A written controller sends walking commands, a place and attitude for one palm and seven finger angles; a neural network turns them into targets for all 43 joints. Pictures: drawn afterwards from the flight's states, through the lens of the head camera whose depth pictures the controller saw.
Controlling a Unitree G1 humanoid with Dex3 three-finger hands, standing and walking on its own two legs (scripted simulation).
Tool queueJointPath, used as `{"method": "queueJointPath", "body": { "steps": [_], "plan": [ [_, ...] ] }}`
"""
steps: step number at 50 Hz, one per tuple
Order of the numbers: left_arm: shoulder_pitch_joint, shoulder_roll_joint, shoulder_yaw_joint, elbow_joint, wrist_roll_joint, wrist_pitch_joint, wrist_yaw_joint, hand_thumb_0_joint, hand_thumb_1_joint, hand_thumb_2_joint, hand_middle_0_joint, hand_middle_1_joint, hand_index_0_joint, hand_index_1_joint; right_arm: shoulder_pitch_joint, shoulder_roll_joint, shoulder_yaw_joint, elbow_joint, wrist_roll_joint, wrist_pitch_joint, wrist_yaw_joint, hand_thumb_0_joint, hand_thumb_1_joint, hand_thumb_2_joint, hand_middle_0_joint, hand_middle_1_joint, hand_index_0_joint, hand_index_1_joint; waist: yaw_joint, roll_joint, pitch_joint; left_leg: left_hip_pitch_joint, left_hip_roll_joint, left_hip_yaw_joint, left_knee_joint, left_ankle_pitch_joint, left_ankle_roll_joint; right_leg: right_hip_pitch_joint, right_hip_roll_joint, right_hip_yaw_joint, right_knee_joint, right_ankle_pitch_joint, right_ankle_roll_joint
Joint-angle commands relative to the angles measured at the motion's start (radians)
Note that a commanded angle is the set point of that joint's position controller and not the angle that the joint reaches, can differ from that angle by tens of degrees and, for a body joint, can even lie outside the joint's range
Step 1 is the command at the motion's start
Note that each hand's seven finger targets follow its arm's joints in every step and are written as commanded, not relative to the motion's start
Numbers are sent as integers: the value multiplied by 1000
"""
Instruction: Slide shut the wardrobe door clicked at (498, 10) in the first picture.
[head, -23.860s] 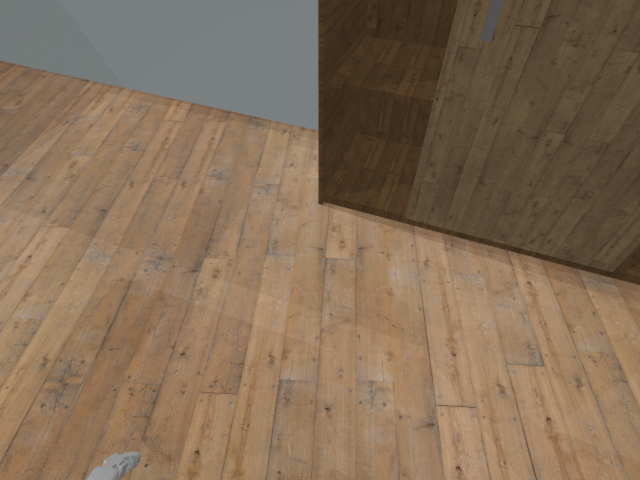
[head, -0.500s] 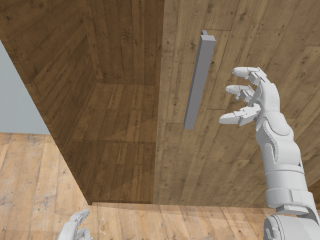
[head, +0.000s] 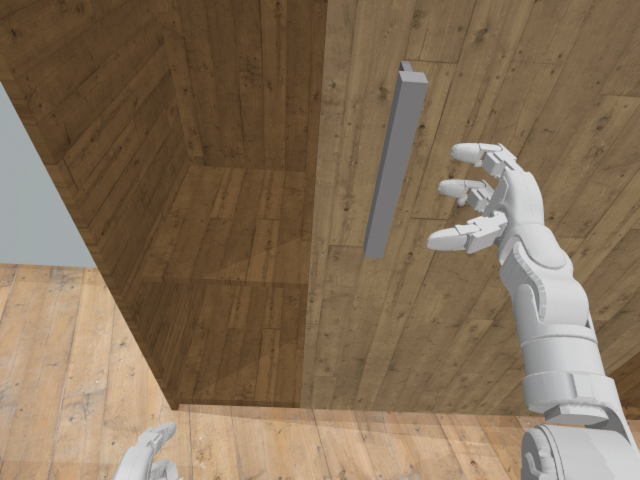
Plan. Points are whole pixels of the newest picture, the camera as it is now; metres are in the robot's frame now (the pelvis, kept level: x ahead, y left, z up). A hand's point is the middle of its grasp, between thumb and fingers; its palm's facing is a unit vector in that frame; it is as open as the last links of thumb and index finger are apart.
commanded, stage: move the hooked fingers beside the handle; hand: right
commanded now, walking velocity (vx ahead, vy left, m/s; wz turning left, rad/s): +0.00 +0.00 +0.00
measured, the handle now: (387, 170) +0.47 -0.05 +0.18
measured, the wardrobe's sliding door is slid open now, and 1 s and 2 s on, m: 0.38 0.38 0.38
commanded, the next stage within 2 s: feel for the door with the fingertips in 0.26 s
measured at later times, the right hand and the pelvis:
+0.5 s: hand (454, 206) +0.39 -0.12 +0.19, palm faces -0.03 +1.00 +0.00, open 14.0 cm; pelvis +0.00 +0.01 +0.00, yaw +0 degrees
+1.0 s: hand (425, 195) +0.41 -0.09 +0.19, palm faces -0.01 +1.00 +0.00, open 14.0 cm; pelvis +0.00 +0.01 +0.00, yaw +0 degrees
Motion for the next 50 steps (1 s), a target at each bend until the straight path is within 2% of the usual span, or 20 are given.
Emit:
{"method": "queueJointPath", "body": {
  "steps": [1,3,6,7,9,11,12,15,19,23,25,27,28,29,36,37,39,42,43,50],
  "plan": [
    [-133,116,37,-140,-1,-66,9,0,900,900,-200,-300,-200,-300,-516,-119,-28,-284,20,-95,-4,0,500,-300,300,1200,300,1200,22,88,-277,-83,24,-36,-61,209,-39,247,-40,71,-18,168,26],
    [-136,117,36,-136,5,-69,8,0,900,900,-200,-300,-200,-300,-527,-159,-59,-309,8,-110,-26,0,500,-300,300,1200,300,1200,14,88,-292,-70,25,-41,-61,207,-39,246,-39,67,-18,170,23],
    [-141,112,30,-130,7,-59,9,0,900,900,-200,-300,-200,-300,-505,-156,-60,-258,-9,-102,-46,0,500,-300,300,1200,300,1200,9,77,-264,-63,29,-44,-66,186,-41,218,-36,57,-26,140,23],
    [-135,119,31,-119,8,-51,9,0,900,900,-200,-300,-200,-300,-502,-202,-91,-225,-19,-95,-54,0,500,-300,300,1200,300,1200,5,84,-249,-61,30,-48,-73,172,-42,201,-38,53,-27,124,21],
    [-135,112,28,-125,7,-43,10,0,900,900,-200,-300,-200,-300,-505,-189,-84,-200,-27,-84,-56,0,500,-300,300,1200,300,1200,8,50,-241,-54,34,-49,-75,171,-39,195,-36,52,-33,118,22],
    [-137,114,29,-136,6,-38,10,0,900,900,-200,-300,-200,-300,-457,-189,-93,-194,-21,-73,-44,0,500,-300,300,1200,300,1200,-6,62,-269,-19,38,-54,-67,223,-40,194,-36,46,-31,150,22],
    [-138,121,31,-137,5,-32,9,0,900,900,-200,-300,-200,-300,-418,-235,-131,-192,-20,-70,-40,0,500,-300,300,1200,300,1200,-24,66,-284,2,37,-55,-63,249,-39,188,-34,42,-28,168,21],
    [-146,109,30,-159,-2,-35,7,0,900,900,-200,-300,-200,-300,-409,-132,-47,-227,0,-73,-2,0,500,-300,300,1200,300,1200,-4,70,-270,-6,38,-53,-57,298,-44,203,-36,38,-22,193,19],
    [-144,116,34,-158,-7,-41,8,0,900,900,-200,-300,-200,-300,-426,-133,-44,-234,14,-70,14,0,500,-300,300,1200,300,1200,10,107,-225,-51,35,-54,-67,245,-50,185,-37,43,-18,138,13],
    [-155,109,35,-151,-8,-53,5,0,900,900,-200,-300,-200,-300,-511,-89,17,-315,5,-80,-2,0,500,-300,300,1200,300,1200,25,31,-248,-83,36,-56,-66,214,-46,229,-35,55,-7,142,18],
    [-149,106,34,-137,-7,-60,5,0,900,900,-200,-300,-200,-300,-559,-44,53,-300,1,-85,-20,0,500,-300,300,1200,300,1200,44,33,-231,-121,28,-43,-71,173,-44,246,-38,67,-10,126,22],
    [-147,114,39,-126,2,-64,6,0,900,900,-200,-300,-200,-300,-552,-110,-8,-309,-2,-94,-45,0,500,-300,300,1200,300,1200,26,44,-271,-102,29,-50,-70,181,-43,254,-38,66,-6,140,23],
    [-147,110,37,-128,5,-64,5,0,900,900,-200,-300,-200,-300,-538,-101,-10,-310,-2,-94,-51,0,500,-300,300,1200,300,1200,20,47,-306,-72,33,-50,-62,201,-42,251,-34,65,-10,156,23],
    [-146,108,34,-124,6,-61,5,0,900,900,-200,-300,-200,-300,-518,-112,-30,-280,-2,-91,-59,0,500,-300,300,1200,300,1200,13,83,-299,-54,33,-48,-59,219,-43,235,-34,64,-12,163,23],
    [-156,96,31,-140,8,-35,-12,0,900,900,-200,-300,-200,-300,-416,-52,-13,-232,-23,-60,-93,0,500,-300,300,1200,300,1200,-13,94,-284,-8,38,-49,-49,288,-49,197,-32,40,-22,195,27],
    [-154,107,33,-133,9,-26,-12,0,900,900,-200,-300,-200,-300,-390,-103,-57,-203,-27,-52,-99,0,500,-300,300,1200,300,1200,-23,135,-273,-2,37,-52,-53,293,-52,179,-33,38,-22,192,23],
    [-153,99,31,-144,8,-14,-11,0,900,900,-200,-300,-200,-300,-424,-61,-20,-210,-31,-45,-96,0,500,-300,300,1200,300,1200,-4,139,-240,-8,40,-52,-56,298,-58,165,-31,33,-25,178,18],
    [-165,101,34,-154,7,-8,-10,0,900,900,-200,-300,-200,-300,-451,-82,-24,-266,-37,-54,-100,0,500,-300,300,1200,300,1200,-11,103,-255,-11,39,-60,-55,307,-57,187,-31,27,-17,189,15],
    [-163,95,32,-153,8,-8,-8,0,900,900,-200,-300,-200,-300,-484,-59,-1,-273,-35,-59,-98,0,500,-300,300,1200,300,1200,6,103,-242,-22,40,-58,-61,293,-58,189,-31,30,-19,179,13],
    [-142,100,34,-126,9,-17,5,0,900,900,-200,-300,-200,-300,-581,-73,3,-233,-30,-89,-95,0,500,-300,300,1200,300,1200,29,90,-247,-54,36,-65,-76,228,-60,206,-30,39,-14,132,11]
  ]
}}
